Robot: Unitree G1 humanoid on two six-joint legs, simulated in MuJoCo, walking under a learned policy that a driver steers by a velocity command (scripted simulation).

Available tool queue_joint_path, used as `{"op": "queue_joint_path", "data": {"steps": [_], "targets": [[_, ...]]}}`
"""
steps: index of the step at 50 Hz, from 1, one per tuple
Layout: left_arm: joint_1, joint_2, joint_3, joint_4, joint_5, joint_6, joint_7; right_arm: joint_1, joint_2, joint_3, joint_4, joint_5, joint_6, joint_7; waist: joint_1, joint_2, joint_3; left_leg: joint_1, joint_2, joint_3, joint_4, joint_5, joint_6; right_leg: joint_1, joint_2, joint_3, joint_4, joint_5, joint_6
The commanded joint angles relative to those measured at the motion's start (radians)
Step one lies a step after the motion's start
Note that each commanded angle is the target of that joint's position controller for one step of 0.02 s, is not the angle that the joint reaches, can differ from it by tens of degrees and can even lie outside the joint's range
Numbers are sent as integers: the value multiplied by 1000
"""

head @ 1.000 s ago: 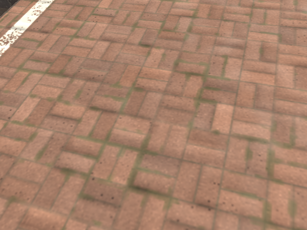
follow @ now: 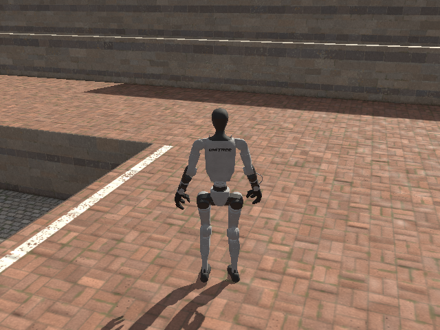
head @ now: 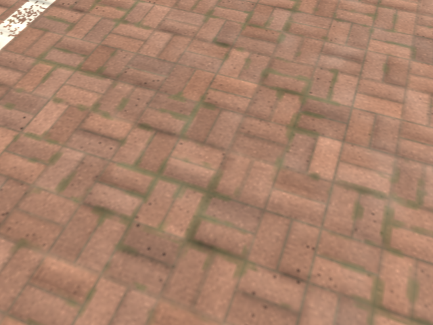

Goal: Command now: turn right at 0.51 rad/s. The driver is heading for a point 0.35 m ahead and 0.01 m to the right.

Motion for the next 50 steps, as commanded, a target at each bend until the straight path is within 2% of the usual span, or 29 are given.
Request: {"op": "queue_joint_path", "data": {"steps": [1,2,3,4,5,6,7,8,9,10,13,15,20,22,23,24,25,26,27,28,29,30,31,33,36,39,45,50], "targets": [[-47,166,45,-63,-1,0,-6,69,-68,-13,-55,2,-24,-10,-36,-152,-128,106,-33,28,-193,75,13,48,-202,266,-62,285,-137],[-79,158,42,-72,-10,0,-5,116,-71,-15,-45,-4,-32,-17,-69,-135,-125,199,-24,24,-343,165,21,-12,-165,258,-28,206,-92],[-67,116,31,-86,-14,-5,-4,136,-140,-30,-44,-17,-40,-27,-60,-16,-125,276,119,-119,-469,115,51,-109,-95,199,70,21,-34],[-21,35,11,-107,-18,-11,-2,85,-253,-51,-73,-22,-35,-28,-26,242,-117,309,388,-429,-557,100,146,-269,80,-6,270,-289,17],[-11,126,31,-86,16,-7,7,73,-234,-49,-74,-30,-29,-20,-29,179,-103,182,452,-441,-516,205,236,-249,30,-53,476,-391,21],[-7,144,41,-72,14,-5,4,47,-163,-29,-87,-28,-29,-15,-6,115,-71,133,415,-377,-501,279,254,-230,5,-38,568,-353,15],[6,134,42,-53,14,1,-3,1,-116,-17,-94,-21,-32,-13,15,87,-36,112,350,-266,-485,326,231,-228,-14,-49,628,-291,19],[22,127,42,-42,13,7,-14,-26,-101,-13,-105,-20,-34,-15,25,112,-41,138,292,-179,-471,363,203,-236,-19,-68,661,-239,28],[32,118,38,-38,12,11,-25,-20,-101,-12,-107,-20,-37,-19,18,149,-50,176,265,-123,-452,454,197,-254,-20,-88,674,-221,43],[19,113,34,-40,9,13,-32,8,-103,-14,-101,-21,-38,-20,0,149,-60,213,255,-87,-434,528,200,-264,-21,-103,664,-215,57],[-53,95,23,-69,3,18,-43,95,-119,-25,-78,-18,-39,-19,-52,143,-82,320,294,-66,-405,605,229,-294,-36,-125,589,-224,79],[-83,85,16,-85,2,23,-47,117,-130,-32,-70,-20,-38,-16,-68,154,-82,341,318,-55,-399,599,239,-281,-51,-139,520,-240,78],[-104,64,1,-117,-9,24,-52,97,-158,-48,-67,-26,-37,5,-66,183,-95,265,334,21,-353,645,226,-114,-59,-215,319,-266,42],[-95,62,-1,-125,-13,18,-50,100,-169,-54,-60,-23,-33,11,-63,190,-105,250,340,29,-316,665,215,-58,-51,-231,228,-256,23],[-72,54,-3,-120,-11,13,-46,92,-172,-55,-56,-17,-30,14,-44,178,-110,232,331,42,-280,653,199,-7,-42,-238,137,-205,9],[-32,49,-6,-107,-2,4,-39,79,-169,-55,-52,-7,-25,15,-13,148,-116,185,311,72,-220,593,162,80,-31,-240,-16,-81,-6],[-7,83,0,-100,15,-11,-27,110,-149,-51,-43,-7,-22,16,-1,53,-129,91,275,113,-120,457,102,194,-76,-143,-147,29,-20],[3,166,6,-116,28,-28,-15,158,-40,-22,-71,-24,-15,25,-35,-230,-162,-125,172,188,114,-54,29,340,-379,211,-203,253,-70],[55,217,23,-99,6,-31,-8,78,-49,-15,-97,-20,3,13,32,-256,-151,-169,76,109,207,-199,21,222,-479,272,-181,325,-225],[75,155,8,-77,4,-31,-7,64,-92,-25,-85,-23,11,17,29,-152,-121,-196,103,58,264,-156,25,237,-431,224,-221,128,-241],[38,93,-15,-66,7,-31,-5,66,-91,-27,-65,-20,8,33,10,-130,-63,-214,114,41,251,-76,30,208,-375,168,-278,-119,-207],[-6,75,-24,-67,17,-30,-1,81,-105,-34,-41,-14,2,48,-9,-141,-16,-228,114,39,234,-3,32,203,-322,129,-324,-254,-163],[-6,75,-27,-61,15,-38,9,93,-120,-42,-23,-23,0,60,-7,-161,12,-240,105,41,247,54,31,212,-298,95,-350,-247,-145],[29,88,-25,-41,19,-63,13,130,-111,-47,13,-19,-11,71,-7,-110,9,-257,68,-7,292,123,41,250,-292,29,-351,-169,-124],[61,88,-21,-16,18,-96,14,122,-87,-51,28,-15,-22,73,-8,-90,26,-335,58,-43,318,182,45,291,-314,-25,-367,-148,-117],[90,67,-23,6,15,-114,17,92,-74,-54,27,-26,-25,74,0,-80,45,-413,74,-44,313,217,24,315,-339,-53,-386,-139,-141],[145,57,-20,56,17,-136,17,-2,-29,-43,-9,-33,-33,90,16,-60,75,-480,102,2,202,279,13,334,-357,-164,-376,-5,-162],[189,67,-17,98,20,-145,16,-128,-2,-23,-85,-33,-41,113,30,-77,91,-390,114,110,16,278,73,332,-367,-277,-322,229,-148]]}}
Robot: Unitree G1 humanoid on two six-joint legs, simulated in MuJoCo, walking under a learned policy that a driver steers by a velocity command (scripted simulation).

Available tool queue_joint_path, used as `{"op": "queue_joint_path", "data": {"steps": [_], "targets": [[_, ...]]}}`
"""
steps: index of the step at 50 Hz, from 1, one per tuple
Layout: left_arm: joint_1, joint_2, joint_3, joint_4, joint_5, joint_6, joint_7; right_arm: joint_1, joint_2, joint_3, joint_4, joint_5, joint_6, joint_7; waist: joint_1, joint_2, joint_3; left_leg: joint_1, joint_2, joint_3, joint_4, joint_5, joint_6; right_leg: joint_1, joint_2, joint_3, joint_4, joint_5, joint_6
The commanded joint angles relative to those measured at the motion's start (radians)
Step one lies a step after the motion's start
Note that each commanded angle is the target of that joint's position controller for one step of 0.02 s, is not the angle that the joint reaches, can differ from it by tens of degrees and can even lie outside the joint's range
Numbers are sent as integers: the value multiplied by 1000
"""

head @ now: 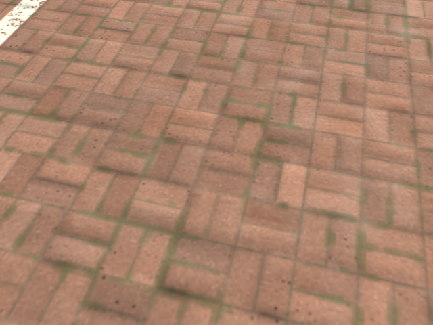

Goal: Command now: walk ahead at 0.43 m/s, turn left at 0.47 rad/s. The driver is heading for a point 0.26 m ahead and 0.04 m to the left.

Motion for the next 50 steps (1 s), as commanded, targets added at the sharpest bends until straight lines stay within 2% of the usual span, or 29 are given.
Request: {"op": "queue_joint_path", "data": {"steps": [1,2,3,4,5,6,7,8,9,10,11,12,13,16,19,22,25,28,29,30,31,32,33,34,36,41,50], "targets": [[18,142,29,-23,0,-14,3,-185,-36,5,-139,0,-22,11,23,-106,131,-80,4,64,-107,-31,49,-40,-311,68,-29,412,-140],[16,143,27,-15,-1,-11,4,-173,-30,7,-141,-4,-25,8,9,-100,128,-15,-20,88,-150,-57,69,-53,-302,39,25,576,-129],[15,154,27,-8,-3,-7,6,-132,-30,5,-132,-6,-29,1,-13,-111,94,84,-64,119,-172,-86,89,-63,-293,16,118,835,-119],[17,171,30,1,-6,-1,8,-38,-43,-3,-107,-9,-37,-8,-55,-120,28,214,-112,132,-191,-94,111,-76,-284,0,268,1030,-107],[9,177,29,2,-16,3,9,119,-64,-16,-56,-18,-52,-20,-124,-101,-73,424,-145,113,-276,6,133,-141,-253,-19,473,1002,-78],[5,160,19,-15,-23,-1,6,252,-125,-37,-14,-32,-62,-36,-185,-52,-173,676,-54,-1,-321,72,165,-325,-206,-22,721,701,-47],[90,15,-15,-72,-50,-1,-11,248,-257,-60,-29,-27,-67,-51,-108,228,-331,980,350,-514,-324,461,318,-681,-33,-9,1135,-283,12],[53,137,18,-46,-36,8,-1,308,-256,-66,-22,35,-59,-61,-160,54,-455,926,376,-605,-371,704,360,-630,-9,211,1231,-239,7],[-8,111,15,-61,-49,11,0,211,-216,-51,-10,39,-57,-71,-108,46,-307,808,331,-412,-380,789,334,-659,-55,242,1222,-148,3],[-31,82,1,-59,-39,6,0,138,-132,-27,-15,39,-59,-74,-81,22,-172,672,282,-306,-415,791,293,-669,-83,228,1143,-107,0],[-41,87,5,-47,-23,13,-1,80,-84,-11,-19,39,-61,-76,-51,3,-112,590,230,-242,-449,732,245,-645,-108,230,1076,-79,-2],[-5,89,6,-34,-4,32,-3,47,-57,2,-19,43,-62,-79,-17,20,-90,505,193,-189,-484,722,220,-579,-112,226,1026,-59,4],[26,79,7,-16,2,51,-6,31,-53,8,-17,37,-67,-78,3,20,-92,456,179,-147,-501,739,207,-524,-101,219,998,-41,7],[41,52,7,-1,-4,77,-10,33,-78,11,7,27,-87,-75,29,15,-105,408,152,-83,-525,782,201,-478,-79,208,909,12,24],[-19,52,10,1,1,93,-6,41,-60,24,29,25,-84,-79,15,47,-86,410,128,-67,-549,624,177,-501,-83,206,786,65,33],[-91,49,10,-2,-1,103,3,69,-58,29,56,22,-71,-87,-13,60,-59,414,129,-96,-572,406,160,-499,-84,206,654,73,36],[-122,41,6,11,-5,108,16,86,-51,34,80,15,-61,-96,-30,61,-33,407,138,-132,-574,259,167,-461,-75,205,548,35,32],[-123,33,1,31,-12,101,28,90,-44,39,101,13,-52,-103,-36,55,-14,410,148,-174,-544,210,182,-402,-60,200,424,-17,17],[-108,25,-3,42,-14,96,32,81,-43,40,106,18,-50,-105,-23,41,-13,412,143,-179,-522,208,175,-361,-56,197,335,16,10],[-87,19,-9,54,-12,86,35,76,-42,42,112,23,-49,-107,-3,12,-13,392,131,-178,-502,204,147,-282,-71,211,201,147,5],[-60,44,-7,72,-7,75,40,93,-28,46,117,26,-54,-107,-9,-22,-33,366,109,-179,-486,174,111,-195,-126,269,164,262,-1],[-53,94,-1,78,-3,64,42,156,-19,43,123,26,-57,-102,-61,-95,-43,348,47,-139,-463,104,85,-148,-199,339,191,437,-21],[-107,70,-6,91,-22,64,33,189,7,46,154,37,-50,-101,-84,-161,-17,407,-4,-101,-519,11,71,-249,-189,337,201,411,-48],[-120,21,-16,87,-22,61,24,161,-19,42,170,32,-44,-106,-57,-118,4,454,-3,-105,-519,15,64,-290,-164,318,186,347,-33],[-111,23,-18,105,-20,60,24,125,-30,37,176,32,-40,-108,-43,-101,6,488,13,-110,-506,74,68,-300,-134,294,164,294,-15],[-98,18,-19,141,-22,62,32,129,3,48,218,31,-42,-112,-38,-38,11,480,25,-112,-514,102,61,-263,-130,289,158,291,-20],[-87,-1,-28,192,-22,67,35,147,19,57,275,31,-38,-121,-35,-25,23,488,31,-111,-514,112,56,-262,-124,282,150,277,-19]]}}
